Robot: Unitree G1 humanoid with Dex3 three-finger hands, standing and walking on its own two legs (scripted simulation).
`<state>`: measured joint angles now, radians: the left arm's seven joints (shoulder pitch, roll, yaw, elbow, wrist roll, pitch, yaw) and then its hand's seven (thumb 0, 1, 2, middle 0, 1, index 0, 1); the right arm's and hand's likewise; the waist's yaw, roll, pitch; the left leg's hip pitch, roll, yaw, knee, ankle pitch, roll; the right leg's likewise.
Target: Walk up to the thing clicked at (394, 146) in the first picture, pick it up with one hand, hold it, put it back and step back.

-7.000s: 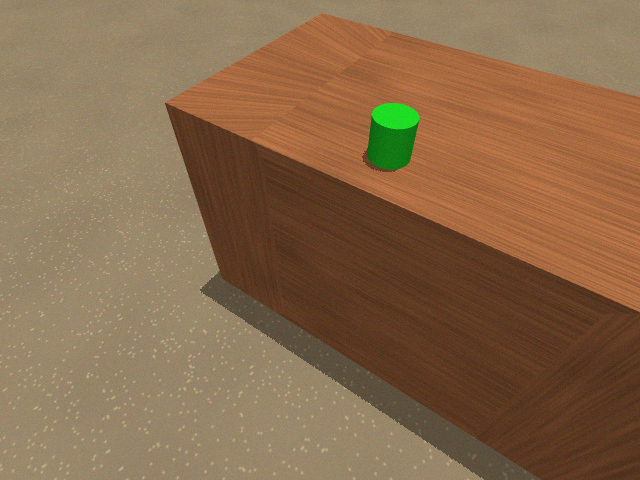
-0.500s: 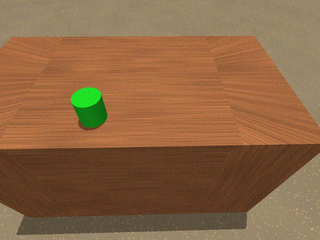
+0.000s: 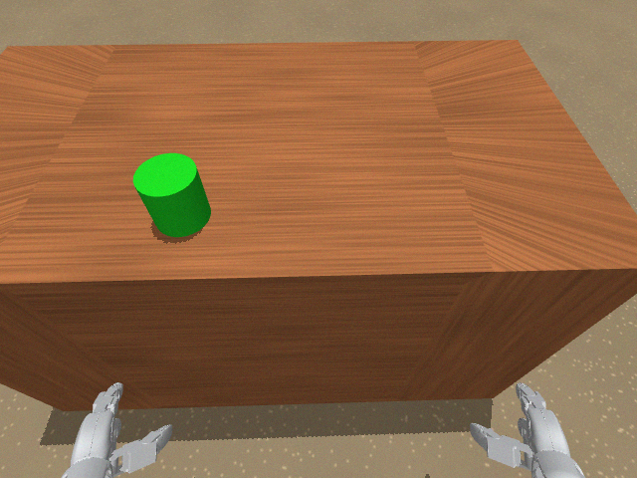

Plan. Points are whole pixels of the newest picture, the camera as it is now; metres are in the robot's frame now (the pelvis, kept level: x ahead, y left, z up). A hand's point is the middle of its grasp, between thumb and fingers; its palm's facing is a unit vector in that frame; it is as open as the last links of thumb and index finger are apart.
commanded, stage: rise first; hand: left
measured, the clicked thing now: (174, 195) +0.50 +0.23 +0.02
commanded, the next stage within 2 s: go down in 1.60 s
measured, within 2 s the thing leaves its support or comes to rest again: neither
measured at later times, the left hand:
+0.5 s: hand (97, 398) +0.21 +0.26 +0.01, palm faces +0.27 -0.89 -0.36, open 17.4 cm
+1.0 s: hand (46, 400) +0.19 +0.26 +0.08, palm faces +0.34 -0.85 -0.41, open 17.6 cm
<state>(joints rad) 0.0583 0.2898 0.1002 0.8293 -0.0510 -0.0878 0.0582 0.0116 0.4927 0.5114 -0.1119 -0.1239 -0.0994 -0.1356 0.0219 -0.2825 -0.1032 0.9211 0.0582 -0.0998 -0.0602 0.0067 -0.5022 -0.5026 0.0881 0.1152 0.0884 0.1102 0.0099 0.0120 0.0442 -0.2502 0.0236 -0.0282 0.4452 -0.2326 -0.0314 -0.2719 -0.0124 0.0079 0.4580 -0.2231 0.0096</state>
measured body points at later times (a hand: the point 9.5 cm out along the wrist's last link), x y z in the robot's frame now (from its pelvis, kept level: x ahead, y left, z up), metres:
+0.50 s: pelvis +0.02 +0.01 +0.00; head +0.02 +0.00 +0.45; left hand +0.19 +0.31 +0.03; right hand +0.18 -0.25 -0.08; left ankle +0.00 +0.14 -0.74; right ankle +0.01 -0.13 -0.74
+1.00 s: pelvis +0.01 +0.00 +0.00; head +0.00 -0.02 +0.45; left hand +0.16 +0.31 +0.11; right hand +0.17 -0.26 -0.09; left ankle +0.00 +0.14 -0.74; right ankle +0.01 -0.13 -0.74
